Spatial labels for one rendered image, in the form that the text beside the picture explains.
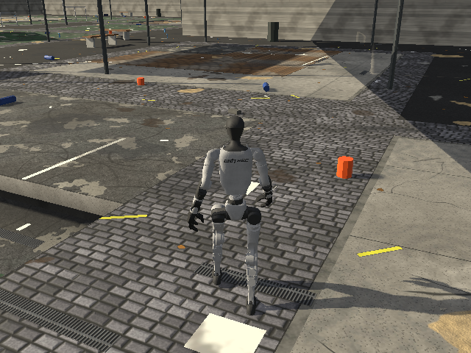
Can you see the right robot forearm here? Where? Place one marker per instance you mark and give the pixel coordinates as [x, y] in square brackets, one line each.
[267, 190]

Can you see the left robot upper arm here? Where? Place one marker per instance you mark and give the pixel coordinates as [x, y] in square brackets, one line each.
[208, 167]

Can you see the right robot hand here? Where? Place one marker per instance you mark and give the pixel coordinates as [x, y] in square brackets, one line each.
[267, 203]

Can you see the humanoid robot torso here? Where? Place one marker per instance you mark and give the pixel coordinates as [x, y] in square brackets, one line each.
[235, 169]

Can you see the robot right foot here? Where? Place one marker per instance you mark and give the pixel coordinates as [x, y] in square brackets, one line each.
[250, 306]

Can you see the right robot upper arm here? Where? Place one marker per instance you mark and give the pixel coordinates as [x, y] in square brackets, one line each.
[259, 156]

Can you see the left robot hand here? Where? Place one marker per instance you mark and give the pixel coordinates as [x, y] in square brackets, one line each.
[191, 220]

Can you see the left robot forearm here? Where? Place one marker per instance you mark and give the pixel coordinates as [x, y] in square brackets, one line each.
[198, 199]

